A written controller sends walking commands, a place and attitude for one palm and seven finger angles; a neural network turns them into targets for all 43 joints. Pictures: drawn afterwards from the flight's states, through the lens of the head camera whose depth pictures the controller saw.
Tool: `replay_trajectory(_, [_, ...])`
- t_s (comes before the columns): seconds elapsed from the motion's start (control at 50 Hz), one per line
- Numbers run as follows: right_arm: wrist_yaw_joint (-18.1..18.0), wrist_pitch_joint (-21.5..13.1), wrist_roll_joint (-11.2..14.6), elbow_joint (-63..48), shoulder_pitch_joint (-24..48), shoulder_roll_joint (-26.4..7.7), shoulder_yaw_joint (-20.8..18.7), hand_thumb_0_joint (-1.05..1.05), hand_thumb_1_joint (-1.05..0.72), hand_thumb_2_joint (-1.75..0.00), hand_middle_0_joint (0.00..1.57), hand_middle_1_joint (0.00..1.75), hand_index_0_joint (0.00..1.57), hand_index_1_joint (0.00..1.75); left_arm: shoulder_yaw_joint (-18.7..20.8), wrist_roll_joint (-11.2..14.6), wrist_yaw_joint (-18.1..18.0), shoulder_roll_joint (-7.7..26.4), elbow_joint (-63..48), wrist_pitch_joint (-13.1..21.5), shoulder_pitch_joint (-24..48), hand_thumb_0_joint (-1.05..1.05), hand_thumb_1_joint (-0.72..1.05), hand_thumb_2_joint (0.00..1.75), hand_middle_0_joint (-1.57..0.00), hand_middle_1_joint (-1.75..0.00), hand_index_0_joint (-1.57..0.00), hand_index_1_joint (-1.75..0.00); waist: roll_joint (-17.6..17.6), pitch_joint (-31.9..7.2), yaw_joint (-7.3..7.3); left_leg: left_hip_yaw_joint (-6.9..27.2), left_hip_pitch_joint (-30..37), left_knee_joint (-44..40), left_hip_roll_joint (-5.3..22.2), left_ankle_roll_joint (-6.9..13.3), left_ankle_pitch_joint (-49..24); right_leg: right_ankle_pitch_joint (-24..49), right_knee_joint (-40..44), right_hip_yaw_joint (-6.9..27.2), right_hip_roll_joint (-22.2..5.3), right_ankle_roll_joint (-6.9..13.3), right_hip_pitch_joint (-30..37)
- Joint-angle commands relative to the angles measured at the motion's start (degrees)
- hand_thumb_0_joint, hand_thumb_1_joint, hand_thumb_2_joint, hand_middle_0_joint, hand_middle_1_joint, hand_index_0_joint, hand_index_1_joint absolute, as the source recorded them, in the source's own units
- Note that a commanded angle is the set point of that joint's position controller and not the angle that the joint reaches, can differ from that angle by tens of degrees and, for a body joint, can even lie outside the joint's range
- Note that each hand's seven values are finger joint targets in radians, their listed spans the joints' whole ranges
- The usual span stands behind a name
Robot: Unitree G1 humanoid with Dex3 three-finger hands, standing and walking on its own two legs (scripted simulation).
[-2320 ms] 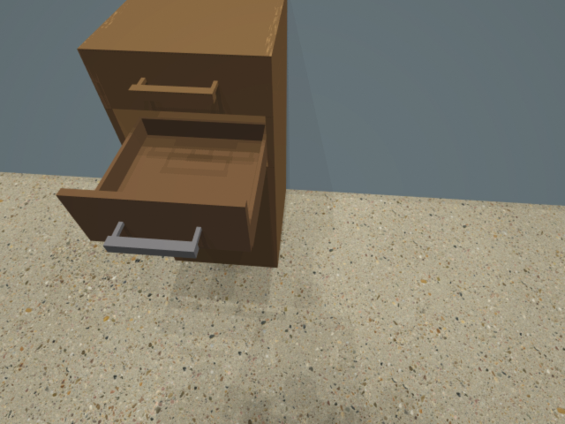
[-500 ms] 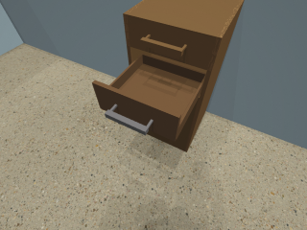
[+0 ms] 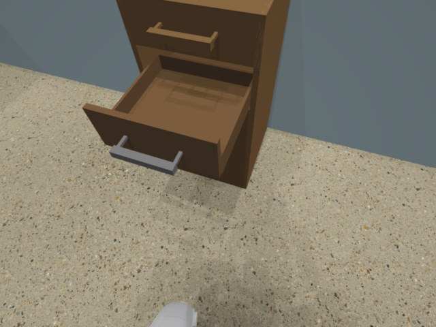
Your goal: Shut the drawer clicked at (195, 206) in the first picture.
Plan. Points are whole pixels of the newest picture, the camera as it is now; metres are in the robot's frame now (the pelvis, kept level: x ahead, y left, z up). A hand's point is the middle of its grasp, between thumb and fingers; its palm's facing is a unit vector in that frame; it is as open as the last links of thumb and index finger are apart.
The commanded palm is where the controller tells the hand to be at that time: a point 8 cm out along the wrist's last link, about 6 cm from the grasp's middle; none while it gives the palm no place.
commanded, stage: turn to face it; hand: left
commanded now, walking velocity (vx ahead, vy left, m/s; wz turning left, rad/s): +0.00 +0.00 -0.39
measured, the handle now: (147, 153) +0.52 +0.25 -0.11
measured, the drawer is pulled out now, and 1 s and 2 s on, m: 0.30 0.30 0.30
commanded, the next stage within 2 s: take the last steps up to it in 0.32 s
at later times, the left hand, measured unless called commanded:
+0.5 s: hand (129, 312) +0.14 +0.21 -0.17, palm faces -0.13 -0.97 -0.22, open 7.4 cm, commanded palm none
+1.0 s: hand (148, 309) +0.15 +0.18 -0.17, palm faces -0.16 -0.96 -0.21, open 7.4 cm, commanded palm none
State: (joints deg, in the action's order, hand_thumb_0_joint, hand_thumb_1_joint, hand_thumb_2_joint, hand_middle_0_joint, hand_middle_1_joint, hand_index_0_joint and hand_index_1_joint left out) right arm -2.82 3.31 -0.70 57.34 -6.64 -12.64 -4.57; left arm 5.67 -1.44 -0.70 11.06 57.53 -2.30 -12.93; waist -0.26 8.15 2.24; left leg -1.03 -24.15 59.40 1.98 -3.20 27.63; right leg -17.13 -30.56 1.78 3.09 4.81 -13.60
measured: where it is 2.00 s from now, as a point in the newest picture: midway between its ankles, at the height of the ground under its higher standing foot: outside the picture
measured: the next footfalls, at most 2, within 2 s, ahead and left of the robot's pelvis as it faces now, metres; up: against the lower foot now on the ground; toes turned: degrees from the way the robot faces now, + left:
left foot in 0.32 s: +0.14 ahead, +0.11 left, +0.00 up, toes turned -8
right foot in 0.58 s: +0.07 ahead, -0.11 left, +0.00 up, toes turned -12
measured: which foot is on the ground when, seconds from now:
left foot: up 0.00-0.30, down 0.32-1.00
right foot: down 0.00-0.32, up 0.34-0.56, down 0.58-1.00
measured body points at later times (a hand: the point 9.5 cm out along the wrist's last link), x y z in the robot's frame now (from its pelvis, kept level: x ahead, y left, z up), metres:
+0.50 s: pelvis +0.01 +0.02 +0.00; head +0.08 +0.03 +0.45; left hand +0.15 +0.27 -0.15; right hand +0.04 -0.23 -0.14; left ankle +0.04 +0.15 -0.74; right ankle -0.03 -0.10 -0.69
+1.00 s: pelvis +0.08 +0.00 +0.00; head +0.11 -0.01 +0.45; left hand +0.16 +0.23 -0.16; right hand +0.02 -0.20 -0.16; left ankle +0.09 +0.12 -0.74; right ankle +0.03 -0.10 -0.74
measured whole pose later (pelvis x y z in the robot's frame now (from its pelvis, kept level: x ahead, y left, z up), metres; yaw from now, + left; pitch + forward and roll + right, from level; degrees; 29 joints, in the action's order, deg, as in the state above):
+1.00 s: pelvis +0.08 +0.00 +0.00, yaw -11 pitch -1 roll +1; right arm -2.1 0.4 -0.5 62.9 -17.3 -7.2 -0.9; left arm 1.9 -0.4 -1.2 9.9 62.2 -1.2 -11.0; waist 0.9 4.7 -0.9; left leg -3.5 -9.9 26.3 -0.4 0.2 15.5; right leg -17.8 -29.6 -1.5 -1.5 0.6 -10.1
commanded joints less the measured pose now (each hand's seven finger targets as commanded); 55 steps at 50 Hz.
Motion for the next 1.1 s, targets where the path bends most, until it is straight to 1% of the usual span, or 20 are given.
replay_trajectory(0.0, [0.0,-1.7,0.4,-5.2,2.6,-2.3,-0.1,0.0,-0.9,-0.9,0.2,0.3,0.2,0.3,1.9,0.1,-1.1,10.3,-2.9,1.0,-4.9,0.0,0.9,0.9,-0.2,-0.3,-0.2,-0.3,5.5,-10.8,0.69,2.2,-6.7,-1.6,0.0,-0.6,-3.1,37.5,8.7,18.4,-14.6,7.5,15.3])
replay_trajectory(0.16, [0.1,-2.0,0.9,-7.6,5.5,-2.8,-0.1,0.0,-0.9,-0.9,0.2,0.3,0.2,0.3,2.1,-0.6,-0.8,10.7,-4.9,0.7,-3.3,0.0,0.9,0.9,-0.2,-0.3,-0.2,-0.3,8.1,-8.4,0.37,3.1,-0.4,-12.1,-1.4,0.7,-2.2,33.2,10.0,22.3,-13.8,7.4,9.7])
replay_trajectory(0.24, [-0.3,-2.7,1.0,-6.1,-1.6,-3.5,0.1,0.0,-0.9,-0.9,0.2,0.3,0.2,0.3,1.9,0.2,-0.6,10.7,-6.3,0.9,1.1,0.0,0.9,0.9,-0.2,-0.3,-0.2,-0.3,4.8,-9.3,-3.59,3.3,12.3,-29.5,-1.4,1.6,-12.5,28.5,6.8,20.8,-11.6,3.9,3.2])
replay_trajectory(0.28, [-0.6,-3.7,-0.3,-5.9,-5.6,-9.3,-0.6,0.0,-0.9,-0.9,0.2,0.3,0.2,0.3,1.1,0.9,-0.2,6.7,-7.2,0.9,0.1,0.0,0.9,0.9,-0.2,-0.3,-0.2,-0.3,-12.4,-10.4,-4.37,18.9,24.6,-40.3,13.7,7.9,-23.1,4.8,-4.1,10.8,-0.6,-2.4,-11.4])
replay_trajectory(0.3, [-0.8,-3.4,-0.9,-6.5,-6.8,-11.6,-0.8,0.0,-0.9,-0.9,0.2,0.3,0.2,0.3,0.9,1.0,0.2,6.7,-8.4,1.1,1.3,0.0,0.9,0.9,-0.2,-0.3,-0.2,-0.3,-15.6,-9.3,-4.62,27.8,20.6,-44.3,23.9,14.8,-29.6,-16.9,-17.6,3.0,1.9,-5.0,-13.8])
replay_trajectory(0.32, [-0.9,-3.3,-1.4,-7.3,-6.3,-11.3,-0.4,0.0,-0.9,-0.9,0.2,0.3,0.2,0.3,1.0,0.4,0.5,7.6,-8.7,1.0,2.4,0.0,0.9,0.9,-0.2,-0.3,-0.2,-0.3,-9.0,-7.4,-4.5,27.6,13.5,-44.4,23.9,17.3,-27.9,-17.5,-27.0,4.3,0.3,-5.3,-12.2])
replay_trajectory(0.4, [-1.0,-3.5,-1.5,-7.6,-3.7,-7.7,0.8,0.0,-0.9,-0.9,0.2,0.3,0.2,0.3,0.6,0.4,1.1,5.7,-7.3,0.1,3.1,0.0,0.9,0.9,-0.2,-0.3,-0.2,-0.3,-9.9,-9.9,-1.8,10.7,16.9,-38.7,13.9,12.9,-45.4,-12.1,-29.7,1.6,-2.2,-6.2,-12.6])
replay_trajectory(0.5, [0.1,-3.3,-1.0,-3.7,-8.7,-8.1,0.5,0.0,-0.9,-0.9,0.2,0.3,0.2,0.3,-1.2,0.3,1.3,3.8,-5.6,1.4,0.9,0.0,0.9,0.9,-0.2,-0.3,-0.2,-0.3,-8.6,-11.2,-1.43,6.4,12.7,-35.6,9.0,9.2,-30.2,-2.1,0.3,-5.4,-0.6,-4.7,5.4])
replay_trajectory(0.52, [0.5,-3.4,-0.4,-3.2,-9.0,-6.9,0.6,0.0,-0.9,-0.9,0.2,0.3,0.2,0.3,-0.9,0.2,1.1,5.7,-4.4,1.9,-1.5,0.0,0.9,0.9,-0.2,-0.3,-0.2,-0.3,-4.6,-10.8,-0.37,4.5,8.1,-32.6,5.9,6.5,-19.6,2.3,8.5,-2.8,-2.5,-4.1,11.9])
replay_trajectory(0.56, [1.7,-3.5,-0.2,-5.1,-8.3,-4.1,1.3,0.0,-0.9,-0.9,0.2,0.3,0.2,0.3,0.5,-0.2,0.4,15.3,-3.2,2.6,-3.9,0.0,0.9,0.9,-0.2,-0.3,-0.2,-0.3,12.2,-7.5,0.95,-2.3,-3.8,-21.4,-0.6,1.4,3.0,-5.5,18.7,21.0,-23.4,4.8,13.9])
replay_trajectory(0.58, [2.4,-3.5,-0.7,-5.2,-8.0,-4.3,1.2,0.0,-0.9,-0.9,0.2,0.3,0.2,0.3,0.4,-0.5,0.7,16.4,-3.5,2.1,-2.4,0.0,0.9,0.9,-0.2,-0.3,-0.2,-0.3,8.3,-5.2,0.52,-2.0,-0.8,-18.8,-0.2,1.7,3.9,-8.1,17.5,19.0,-23.8,6.7,6.9])
replay_trajectory(0.62, [2.1,-3.6,-0.6,-3.0,-8.3,-4.4,0.8,0.0,-0.9,-0.9,0.2,0.3,0.2,0.3,0.3,-0.2,0.0,13.1,-2.9,3.0,-0.9,0.0,0.9,0.9,-0.2,-0.3,-0.2,-0.3,17.1,-4.5,0.44,0.6,-4.5,-14.6,0.1,2.2,0.8,6.5,14.6,17.3,-19.8,6.9,11.6])
replay_trajectory(0.68, [2.2,-4.3,-0.1,-0.7,-11.3,-2.7,1.3,0.0,-0.9,-0.9,0.2,0.3,0.2,0.3,0.4,0.0,-0.4,11.5,-2.4,3.0,-0.2,0.0,0.9,0.9,-0.2,-0.3,-0.2,-0.3,10.5,-5.7,-1.27,-1.0,2.8,-26.0,0.1,2.0,-4.2,20.0,9.6,9.2,-18.3,5.3,11.5])
replay_trajectory(0.72, [2.0,-4.9,-0.4,1.9,-16.8,-2.5,1.7,0.0,-0.9,-0.9,0.2,0.3,0.2,0.3,-0.1,0.6,-0.2,9.8,-2.3,2.7,1.0,0.0,0.9,0.9,-0.2,-0.3,-0.2,-0.3,3.5,-6.4,-3.43,-1.5,16.4,-36.3,-0.8,2.5,-17.3,10.4,4.6,4.2,-13.4,1.2,1.7])
replay_trajectory(0.76, [1.4,-4.9,-1.2,3.1,-21.7,-7.7,0.8,0.0,-0.9,-0.9,0.2,0.3,0.2,0.3,-1.6,0.2,-0.1,4.1,-2.9,1.9,1.2,0.0,0.9,0.9,-0.2,-0.3,-0.2,-0.3,-12.9,-5.0,-4.69,15.7,18.9,-41.9,13.0,10.2,-19.9,-10.1,-9.3,-6.0,-3.2,-3.7,-8.4])
replay_trajectory(0.78, [1.1,-4.8,-1.4,3.5,-22.3,-6.0,1.1,0.0,-0.9,-0.9,0.2,0.3,0.2,0.3,-2.1,0.2,-0.5,3.3,-2.9,1.7,3.5,0.0,0.9,0.9,-0.2,-0.3,-0.2,-0.3,-11.5,-2.8,-5.39,19.5,16.4,-46.0,14.8,12.6,-20.8,-15.2,-15.0,-4.3,-3.0,-3.5,-9.7])
replay_trajectory(0.86, [-0.3,-5.0,-0.4,3.4,-14.6,-3.7,2.7,0.0,-0.9,-0.9,0.2,0.3,0.2,0.3,-2.8,1.3,-0.5,3.0,1.1,2.1,-0.5,0.0,0.9,0.9,-0.2,-0.3,-0.2,-0.3,-7.2,-7.0,-1.08,7.4,17.5,-37.4,10.1,9.9,-54.2,-2.1,1.7,-2.5,-6.2,-3.8,2.3])
replay_trajectory(0.9, [-0.3,-4.7,0.8,3.3,-14.0,-2.8,2.2,0.0,-0.9,-0.9,0.2,0.3,0.2,0.3,-2.5,1.2,-1.2,5.7,2.8,2.5,-3.2,0.0,0.9,0.9,-0.2,-0.3,-0.2,-0.3,-1.7,-10.3,-1.93,3.3,16.5,-34.4,5.6,4.7,-42.9,21.3,7.2,2.0,-9.5,-2.3,7.8])
replay_trajectory(0.94, [0.1,-3.7,0.7,3.6,-13.3,-1.7,1.9,0.0,-0.9,-0.9,0.2,0.3,0.2,0.3,-2.5,1.2,-1.1,6.3,2.7,2.3,-0.9,0.0,0.9,0.9,-0.2,-0.3,-0.2,-0.3,-0.5,-8.5,-2.7,2.5,15.8,-36.8,4.5,3.2,-30.4,21.2,5.7,1.8,-11.1,-1.6,5.1])
replay_trajectory(1.08, [-0.3,-2.3,0.3,3.1,-12.5,-2.4,0.6,0.0,-0.9,-0.9,0.2,0.3,0.2,0.3,-1.4,0.6,-2.1,5.9,1.0,1.9,-1.4,0.0,0.9,0.9,-0.2,-0.3,-0.2,-0.3,2.3,-10.6,-3.12,1.0,19.0,-32.1,5.6,3.8,-41.2,31.0,2.8,1.1,-10.1,-1.6,4.0])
